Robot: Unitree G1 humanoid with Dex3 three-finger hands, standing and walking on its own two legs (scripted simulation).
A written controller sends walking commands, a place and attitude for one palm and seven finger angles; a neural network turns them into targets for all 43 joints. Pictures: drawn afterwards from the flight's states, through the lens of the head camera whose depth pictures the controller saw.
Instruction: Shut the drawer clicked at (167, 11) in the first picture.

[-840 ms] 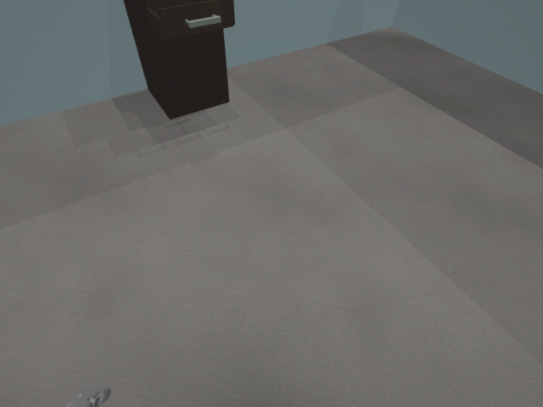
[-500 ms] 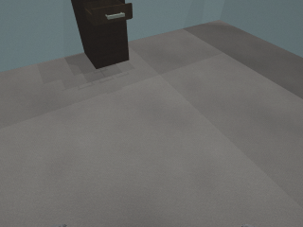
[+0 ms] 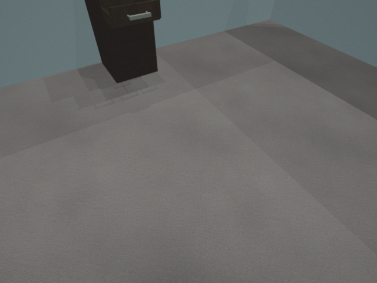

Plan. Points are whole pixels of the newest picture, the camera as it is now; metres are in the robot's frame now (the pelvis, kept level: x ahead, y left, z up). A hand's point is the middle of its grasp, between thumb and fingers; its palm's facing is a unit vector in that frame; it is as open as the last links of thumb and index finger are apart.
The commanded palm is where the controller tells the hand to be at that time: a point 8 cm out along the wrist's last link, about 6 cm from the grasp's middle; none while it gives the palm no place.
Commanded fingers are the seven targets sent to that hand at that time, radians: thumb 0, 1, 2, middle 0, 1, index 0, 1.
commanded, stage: stand and wait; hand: left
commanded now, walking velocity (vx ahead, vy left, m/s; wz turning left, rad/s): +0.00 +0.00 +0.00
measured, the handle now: (139, 15) +1.82 +0.47 -0.13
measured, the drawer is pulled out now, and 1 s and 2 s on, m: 0.21 0.21 0.21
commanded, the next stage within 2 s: look at it before walking up in 0.04 s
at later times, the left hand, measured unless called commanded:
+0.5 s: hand out of the picture +0.08 +0.24 -0.16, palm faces -0.02 -0.94 -0.34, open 7.4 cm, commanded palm none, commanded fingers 0.00 0.90 0.90 -0.20 -0.30 -0.20 -0.30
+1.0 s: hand out of the picture +0.05 +0.20 -0.19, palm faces +0.00 -0.98 -0.20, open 7.4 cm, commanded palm none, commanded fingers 0.00 0.90 0.90 -0.20 -0.30 -0.20 -0.30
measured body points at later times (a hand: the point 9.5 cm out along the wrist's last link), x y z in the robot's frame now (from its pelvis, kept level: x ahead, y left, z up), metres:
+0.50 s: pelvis +0.01 +0.00 +0.00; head +0.01 +0.00 +0.45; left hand +0.08 +0.29 -0.13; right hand +0.09 -0.30 -0.13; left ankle +0.00 +0.12 -0.74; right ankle +0.01 -0.13 -0.74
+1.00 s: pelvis +0.06 +0.00 -0.01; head +0.05 +0.01 +0.44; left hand +0.05 +0.25 -0.17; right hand +0.07 -0.25 -0.16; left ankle +0.00 +0.12 -0.74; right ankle +0.01 -0.13 -0.74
